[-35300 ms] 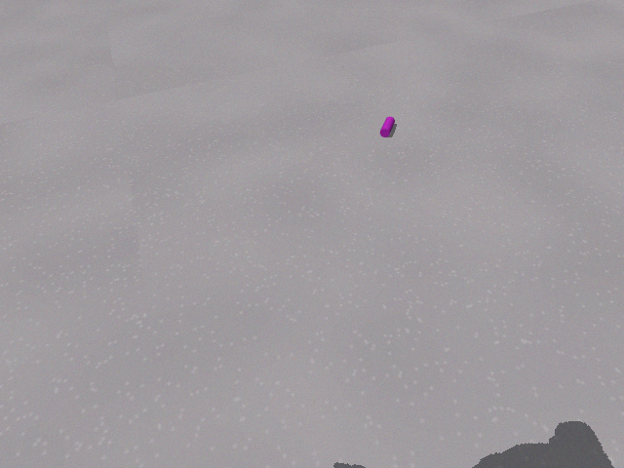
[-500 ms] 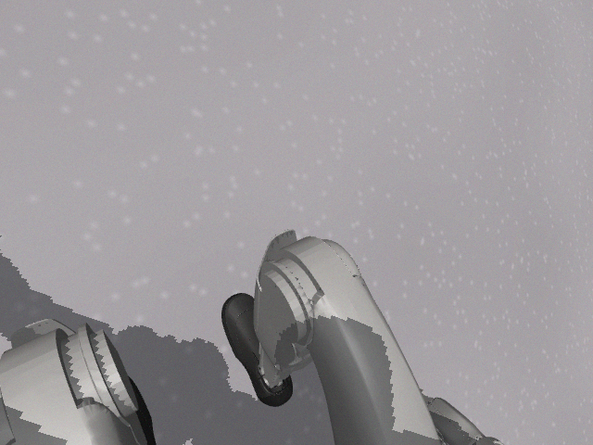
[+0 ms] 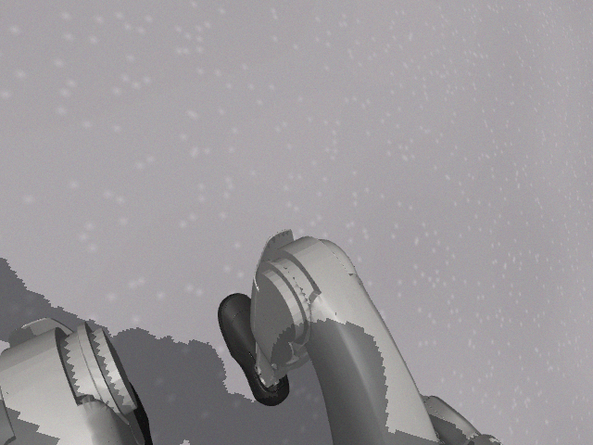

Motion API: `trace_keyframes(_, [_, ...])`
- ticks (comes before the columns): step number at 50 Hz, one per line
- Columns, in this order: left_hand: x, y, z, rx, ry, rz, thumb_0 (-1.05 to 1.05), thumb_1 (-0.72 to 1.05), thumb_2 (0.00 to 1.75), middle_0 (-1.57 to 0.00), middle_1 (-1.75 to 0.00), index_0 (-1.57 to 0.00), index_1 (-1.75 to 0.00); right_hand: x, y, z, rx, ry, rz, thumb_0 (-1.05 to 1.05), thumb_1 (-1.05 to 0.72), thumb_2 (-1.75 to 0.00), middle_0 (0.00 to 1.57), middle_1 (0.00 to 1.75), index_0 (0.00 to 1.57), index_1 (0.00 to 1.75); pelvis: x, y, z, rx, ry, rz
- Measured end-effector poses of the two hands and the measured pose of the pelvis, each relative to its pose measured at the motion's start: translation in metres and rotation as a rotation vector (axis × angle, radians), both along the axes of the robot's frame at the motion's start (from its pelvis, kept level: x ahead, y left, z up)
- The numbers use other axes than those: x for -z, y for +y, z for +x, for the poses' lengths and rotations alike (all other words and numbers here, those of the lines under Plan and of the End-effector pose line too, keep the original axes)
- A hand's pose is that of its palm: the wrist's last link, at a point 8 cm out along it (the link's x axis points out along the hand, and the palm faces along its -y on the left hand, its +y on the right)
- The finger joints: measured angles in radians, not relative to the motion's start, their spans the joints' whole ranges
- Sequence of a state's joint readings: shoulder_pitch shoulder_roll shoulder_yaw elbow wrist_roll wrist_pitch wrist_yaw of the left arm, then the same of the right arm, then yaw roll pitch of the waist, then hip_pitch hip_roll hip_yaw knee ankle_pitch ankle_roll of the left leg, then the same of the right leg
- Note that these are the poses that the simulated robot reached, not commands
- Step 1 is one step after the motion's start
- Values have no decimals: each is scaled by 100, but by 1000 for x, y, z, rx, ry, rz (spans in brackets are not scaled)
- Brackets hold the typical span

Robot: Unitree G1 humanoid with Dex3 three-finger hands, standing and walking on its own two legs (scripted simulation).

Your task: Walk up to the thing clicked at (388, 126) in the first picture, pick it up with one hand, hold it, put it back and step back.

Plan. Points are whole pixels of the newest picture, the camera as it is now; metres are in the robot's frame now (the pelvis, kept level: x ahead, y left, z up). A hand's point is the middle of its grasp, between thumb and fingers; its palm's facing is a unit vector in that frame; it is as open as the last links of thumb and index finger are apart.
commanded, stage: open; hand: left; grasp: from above
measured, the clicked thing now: out of the picture +0.47 +0.34 -0.28
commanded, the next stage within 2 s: withdraw in 0.52 s
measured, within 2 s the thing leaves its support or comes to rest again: neither
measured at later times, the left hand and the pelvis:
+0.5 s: hand out of the picture +0.45 +0.33 -0.25, palm faces -0.46 -0.14 -0.88, open 12.3 cm; pelvis +0.00 +0.00 +0.00, yaw +0 degrees
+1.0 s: hand out of the picture +0.48 +0.36 -0.16, palm faces -0.33 -0.09 -0.94, open 13.1 cm; pelvis +0.01 +0.00 +0.01, yaw +2 degrees
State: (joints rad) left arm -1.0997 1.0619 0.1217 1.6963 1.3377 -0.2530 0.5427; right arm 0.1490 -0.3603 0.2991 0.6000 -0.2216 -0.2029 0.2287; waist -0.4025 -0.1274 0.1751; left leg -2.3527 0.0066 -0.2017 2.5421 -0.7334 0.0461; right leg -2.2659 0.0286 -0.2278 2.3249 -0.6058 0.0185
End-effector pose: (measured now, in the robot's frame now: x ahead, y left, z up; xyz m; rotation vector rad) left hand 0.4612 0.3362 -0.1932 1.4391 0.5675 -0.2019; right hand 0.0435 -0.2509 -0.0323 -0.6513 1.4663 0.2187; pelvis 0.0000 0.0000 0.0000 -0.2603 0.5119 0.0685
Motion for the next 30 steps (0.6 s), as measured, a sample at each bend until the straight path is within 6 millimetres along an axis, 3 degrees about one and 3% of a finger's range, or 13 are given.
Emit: trace_keyframes(30, [1,3,1,9,-7,6,0,-23,78,-32,-77,-32,-78,1,1,2,-14,4,2,0,-90,-90,20,30,20,30,0,0,0,3,3,-3])
